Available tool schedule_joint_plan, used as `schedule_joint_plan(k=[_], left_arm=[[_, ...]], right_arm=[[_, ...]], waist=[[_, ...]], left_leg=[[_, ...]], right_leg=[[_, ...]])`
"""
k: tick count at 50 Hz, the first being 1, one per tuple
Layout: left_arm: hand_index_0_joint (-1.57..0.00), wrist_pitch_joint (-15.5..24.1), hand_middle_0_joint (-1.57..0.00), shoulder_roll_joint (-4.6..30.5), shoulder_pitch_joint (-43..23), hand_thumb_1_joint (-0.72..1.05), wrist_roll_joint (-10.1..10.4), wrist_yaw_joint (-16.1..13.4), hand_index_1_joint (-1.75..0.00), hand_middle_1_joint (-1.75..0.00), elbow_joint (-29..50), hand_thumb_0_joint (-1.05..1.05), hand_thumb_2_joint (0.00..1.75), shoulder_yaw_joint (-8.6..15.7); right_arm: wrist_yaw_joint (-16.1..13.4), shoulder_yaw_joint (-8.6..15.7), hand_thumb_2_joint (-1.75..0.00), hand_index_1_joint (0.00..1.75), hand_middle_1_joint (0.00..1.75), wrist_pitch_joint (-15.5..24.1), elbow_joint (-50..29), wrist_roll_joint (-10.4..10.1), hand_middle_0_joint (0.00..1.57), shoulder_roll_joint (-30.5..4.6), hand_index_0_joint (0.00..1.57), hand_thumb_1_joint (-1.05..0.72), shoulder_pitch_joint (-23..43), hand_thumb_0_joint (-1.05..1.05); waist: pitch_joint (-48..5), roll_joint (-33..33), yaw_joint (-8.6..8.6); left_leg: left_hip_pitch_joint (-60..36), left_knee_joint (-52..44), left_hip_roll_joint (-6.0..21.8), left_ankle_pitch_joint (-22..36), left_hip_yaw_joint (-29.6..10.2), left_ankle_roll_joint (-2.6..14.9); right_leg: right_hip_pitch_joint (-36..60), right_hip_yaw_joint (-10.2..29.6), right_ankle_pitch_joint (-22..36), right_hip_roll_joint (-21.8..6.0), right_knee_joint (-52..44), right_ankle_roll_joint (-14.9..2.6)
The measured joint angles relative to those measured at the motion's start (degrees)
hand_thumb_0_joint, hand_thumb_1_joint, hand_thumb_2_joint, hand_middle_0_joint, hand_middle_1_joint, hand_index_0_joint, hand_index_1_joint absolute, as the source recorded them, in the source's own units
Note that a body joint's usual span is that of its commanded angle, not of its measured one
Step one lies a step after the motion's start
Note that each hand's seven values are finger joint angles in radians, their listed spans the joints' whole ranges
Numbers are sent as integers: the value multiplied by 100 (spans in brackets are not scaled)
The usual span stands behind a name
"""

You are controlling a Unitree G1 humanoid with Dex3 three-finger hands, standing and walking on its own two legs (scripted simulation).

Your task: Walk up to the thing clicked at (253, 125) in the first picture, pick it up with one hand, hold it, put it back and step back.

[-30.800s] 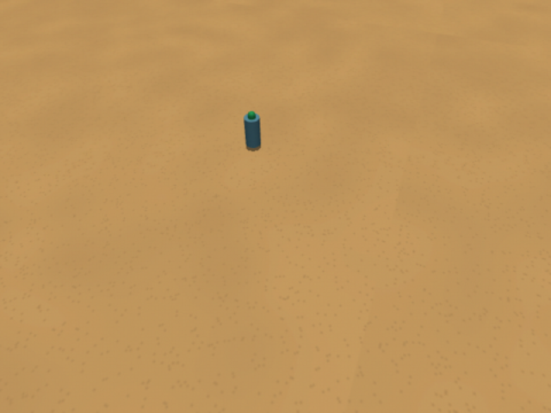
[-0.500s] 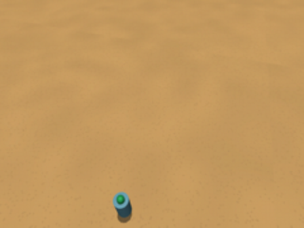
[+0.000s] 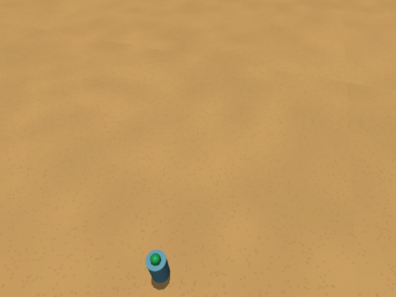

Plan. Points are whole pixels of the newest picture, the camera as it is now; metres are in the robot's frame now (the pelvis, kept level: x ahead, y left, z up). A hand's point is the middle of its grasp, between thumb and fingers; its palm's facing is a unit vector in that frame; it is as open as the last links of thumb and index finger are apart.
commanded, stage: stand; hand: left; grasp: from the side
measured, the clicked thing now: (158, 265) +0.40 +0.20 -0.68
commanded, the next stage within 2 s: step back in 0.04 s
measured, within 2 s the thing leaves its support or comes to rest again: neither
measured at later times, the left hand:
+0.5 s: hand out of the picture +0.08 +0.31 -0.18, palm faces -0.04 -0.93 -0.37, open 7.4 cm
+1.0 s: hand out of the picture -0.06 +0.29 -0.15, palm faces -0.07 -0.91 -0.41, open 7.4 cm
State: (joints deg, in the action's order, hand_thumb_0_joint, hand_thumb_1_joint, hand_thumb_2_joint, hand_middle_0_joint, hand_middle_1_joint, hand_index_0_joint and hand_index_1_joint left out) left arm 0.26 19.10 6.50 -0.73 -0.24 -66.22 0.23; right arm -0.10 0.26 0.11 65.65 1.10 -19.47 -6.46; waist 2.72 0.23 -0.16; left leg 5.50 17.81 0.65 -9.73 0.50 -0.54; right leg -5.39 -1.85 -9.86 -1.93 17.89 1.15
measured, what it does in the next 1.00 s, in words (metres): walks backwards: left foot, then right foot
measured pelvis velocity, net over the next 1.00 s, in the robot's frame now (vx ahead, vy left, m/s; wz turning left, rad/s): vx -0.18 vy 0.03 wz -0.08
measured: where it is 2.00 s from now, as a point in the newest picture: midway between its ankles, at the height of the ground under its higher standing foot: outside the picture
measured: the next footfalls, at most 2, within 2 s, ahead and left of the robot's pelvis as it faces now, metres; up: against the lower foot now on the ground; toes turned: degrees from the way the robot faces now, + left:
left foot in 0.36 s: -0.02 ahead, +0.13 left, +0.00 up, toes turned -1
right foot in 0.78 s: -0.11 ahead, -0.08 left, +0.00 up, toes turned -1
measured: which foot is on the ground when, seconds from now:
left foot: down 0.00-0.22, up 0.24-0.34, down 0.36-0.84, up 0.86-1.00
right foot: down 0.00-0.36, up 0.38-0.76, down 0.78-1.00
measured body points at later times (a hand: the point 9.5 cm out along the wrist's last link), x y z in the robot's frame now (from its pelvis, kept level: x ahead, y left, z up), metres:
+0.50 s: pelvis -0.07 +0.04 -0.02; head +0.00 +0.08 +0.42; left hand +0.08 +0.35 -0.16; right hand -0.02 -0.28 -0.13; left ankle -0.06 +0.13 -0.75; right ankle -0.06 -0.10 -0.69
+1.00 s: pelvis -0.18 +0.03 -0.02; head -0.13 +0.01 +0.43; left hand -0.05 +0.33 -0.12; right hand -0.10 -0.29 -0.14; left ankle -0.19 +0.17 -0.67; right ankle -0.15 -0.08 -0.75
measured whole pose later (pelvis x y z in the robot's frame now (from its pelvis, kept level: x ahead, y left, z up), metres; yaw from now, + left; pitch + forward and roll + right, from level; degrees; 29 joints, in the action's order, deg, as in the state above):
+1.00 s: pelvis -0.18 +0.03 -0.02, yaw -5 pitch -2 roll +2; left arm -2.6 20.2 9.4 -1.7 -0.7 -48.0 3.8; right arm -0.8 2.7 -2.8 50.9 -0.1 -22.4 -8.0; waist 8.0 -0.4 0.8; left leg 25.1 63.9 -7.2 -28.6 -7.0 -0.5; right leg -17.1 4.3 -14.9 0.0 33.8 -1.4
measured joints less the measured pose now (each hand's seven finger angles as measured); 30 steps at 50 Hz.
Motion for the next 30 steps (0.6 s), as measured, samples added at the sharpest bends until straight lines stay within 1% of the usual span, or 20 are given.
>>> schedule_joint_plan(k=[3,7,9,11,12,15,16,17,18,19,20,21,22,23,24,26,28,30], left_arm=[[-20,-9,-20,8,7,90,24,13,-30,-30,48,1,90,30],[-20,-46,-20,103,-95,90,108,-15,-30,-30,322,1,90,173],[-20,-77,-20,164,-151,90,113,-29,-30,-30,467,1,90,219],[-20,-124,-20,207,-213,90,98,-34,-30,-30,604,1,90,246],[-20,-151,-20,219,-248,90,81,-37,-30,-30,673,1,90,257],[-20,-229,-20,263,-317,90,-11,-40,-30,-30,885,1,90,283],[-20,-254,-20,293,-341,90,-30,-40,-30,-30,947,1,90,286],[-20,-281,-20,330,-370,90,-40,-43,-30,-30,1009,1,90,284],[-20,-308,-20,358,-401,90,-31,-50,-30,-30,1080,1,90,278],[-20,-330,-20,402,-477,90,-9,-70,-30,-30,1137,1,90,289],[-20,-355,-20,453,-567,90,4,-104,-30,-30,1188,1,90,313],[-20,-374,-20,496,-620,90,13,-137,-30,-30,1248,1,90,331],[-20,-384,-20,516,-636,90,19,-167,-30,-30,1303,1,90,340],[-20,-390,-20,513,-635,91,25,-190,-30,-30,1336,1,90,339],[-20,-396,-20,496,-624,91,36,-203,-29,-30,1357,1,90,328],[-20,-408,-20,439,-557,91,56,-190,-29,-30,1416,1,90,297],[-20,-397,-20,376,-430,91,40,-160,-29,-30,1484,1,90,281],[-20,-390,-20,326,-286,91,16,-139,-30,-30,1518,1,90,278]], right_arm=[[25,17,-90,30,30,-27,-23,-9,21,-2,20,-90,5,0],[65,106,-90,30,30,-125,-265,-91,21,-75,20,-90,154,0],[73,154,-90,30,30,-167,-391,-109,21,-136,20,-90,218,0],[74,203,-90,30,30,-213,-505,-110,21,-221,20,-90,252,0],[76,230,-90,30,30,-240,-557,-107,21,-270,20,-90,257,0],[109,303,-90,30,30,-325,-725,-84,21,-367,20,-90,190,0],[128,318,-90,30,30,-327,-783,-87,21,-379,20,-90,130,0],[145,328,-90,30,30,-312,-839,-86,21,-390,20,-90,52,0],[153,333,-90,30,30,-287,-895,-71,21,-422,20,-90,-47,0],[138,354,-90,30,30,-260,-906,-39,21,-402,20,-90,-94,0],[120,359,-90,30,30,-246,-903,3,21,-335,20,-90,-113,0],[108,341,-90,30,30,-237,-907,41,21,-262,20,-90,-136,0],[100,316,-90,30,30,-237,-930,72,21,-201,20,-90,-170,0],[85,296,-90,30,30,-239,-959,93,21,-153,20,-90,-210,0],[63,285,-90,30,30,-244,-988,108,21,-118,20,-90,-241,0],[6,273,-90,30,30,-249,-1054,126,21,-85,20,-90,-271,0],[-46,277,-90,30,30,-240,-1149,110,21,-78,20,-90,-259,0],[-86,293,-90,30,30,-212,-1263,80,21,-69,20,-90,-223,0]], waist=[[3,4,-8],[282,12,-43],[413,31,-54],[511,62,-67],[557,70,-66],[610,-27,-53],[595,-76,-75],[564,-114,-108],[509,-93,-139],[530,-140,-158],[622,-242,-152],[707,-333,-134],[757,-379,-140],[776,-387,-167],[784,-374,-197],[790,-334,-216],[808,-296,-190],[832,-252,-179]], left_leg=[[71,73,8,-22,-2,2],[457,586,33,-174,-24,21],[671,865,54,-251,-38,32],[913,1198,57,-332,-57,88],[1035,1447,24,-433,-82,129],[1260,2326,-212,-1266,-105,243],[1248,2427,-260,-1344,-92,274],[1186,2362,-264,-1147,-81,307],[1088,2106,-216,-908,-122,308],[1087,2056,-243,-1164,-136,305],[1111,2097,-290,-1202,-104,324],[1107,2082,-311,-1153,-63,345],[1103,2027,-305,-1076,-49,358],[1107,1942,-287,-986,-59,364],[1112,1838,-267,-891,-74,375],[1122,1627,-241,-716,-52,399],[1141,1511,-224,-607,33,429],[1180,1512,-202,-566,115,455]], right_leg=[[-64,-1,-15,7,58,-7],[-404,-10,-125,26,482,-36],[-575,-17,-159,45,672,-51],[-743,-28,-198,47,868,-53],[-824,-22,-223,32,976,-45],[-1096,80,-299,-99,1303,1],[-1194,102,-322,-150,1403,26],[-1314,108,-361,-187,1535,52],[-1475,86,-428,-176,1719,26],[-1650,217,-672,-122,2010,-44],[-1787,499,-1124,16,2393,-126],[-1914,730,-1535,189,2839,-186],[-2024,878,-1834,380,3259,-228],[-2118,971,-2000,564,3631,-260],[-2197,1016,-2058,710,3974,-279],[-2286,1048,-1933,868,4475,-273],[-2258,1055,-1815,895,4740,-225],[-2093,1035,-1791,836,4672,-143]])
